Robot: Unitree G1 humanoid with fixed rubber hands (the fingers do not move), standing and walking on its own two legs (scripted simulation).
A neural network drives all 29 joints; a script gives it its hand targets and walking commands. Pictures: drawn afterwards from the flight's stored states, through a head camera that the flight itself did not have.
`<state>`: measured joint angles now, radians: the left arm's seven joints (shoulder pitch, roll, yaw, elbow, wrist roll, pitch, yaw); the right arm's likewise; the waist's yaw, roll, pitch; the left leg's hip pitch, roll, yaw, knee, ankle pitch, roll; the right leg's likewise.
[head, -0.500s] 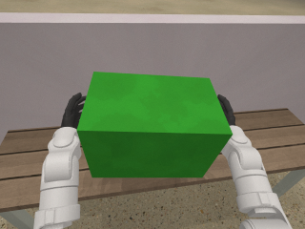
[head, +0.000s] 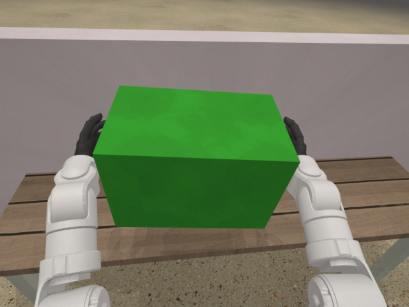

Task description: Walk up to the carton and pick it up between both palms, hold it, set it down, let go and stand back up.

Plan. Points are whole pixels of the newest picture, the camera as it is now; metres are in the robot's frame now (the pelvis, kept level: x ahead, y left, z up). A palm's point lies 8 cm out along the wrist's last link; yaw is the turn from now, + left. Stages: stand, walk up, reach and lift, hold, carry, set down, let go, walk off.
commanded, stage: hold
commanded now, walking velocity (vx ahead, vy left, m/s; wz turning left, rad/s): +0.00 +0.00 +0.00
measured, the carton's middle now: (194, 160) +0.37 +0.01 +0.16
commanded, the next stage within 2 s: none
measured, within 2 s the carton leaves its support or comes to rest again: neither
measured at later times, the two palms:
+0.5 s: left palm (95, 158) +0.36 +0.19 +0.17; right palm (297, 158) +0.36 -0.19 +0.17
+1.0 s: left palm (94, 158) +0.35 +0.19 +0.17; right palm (298, 159) +0.35 -0.19 +0.17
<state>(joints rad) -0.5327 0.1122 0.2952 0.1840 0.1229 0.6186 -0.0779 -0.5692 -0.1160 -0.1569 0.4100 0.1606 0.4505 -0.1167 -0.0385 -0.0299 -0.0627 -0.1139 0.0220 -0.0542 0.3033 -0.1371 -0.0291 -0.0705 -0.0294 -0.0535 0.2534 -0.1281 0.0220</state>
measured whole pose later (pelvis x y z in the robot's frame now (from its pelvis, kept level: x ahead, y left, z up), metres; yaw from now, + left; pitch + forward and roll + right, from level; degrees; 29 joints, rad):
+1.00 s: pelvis +0.00 +0.00 +0.00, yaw -1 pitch -3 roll -1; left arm -0.49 0.09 0.27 0.09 0.13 0.65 -0.06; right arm -0.54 -0.15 -0.13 0.37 0.21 0.45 -0.11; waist -0.04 -0.03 -0.05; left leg -0.12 0.03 -0.04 0.31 -0.15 -0.03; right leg -0.08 -0.03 -0.04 0.25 -0.13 0.02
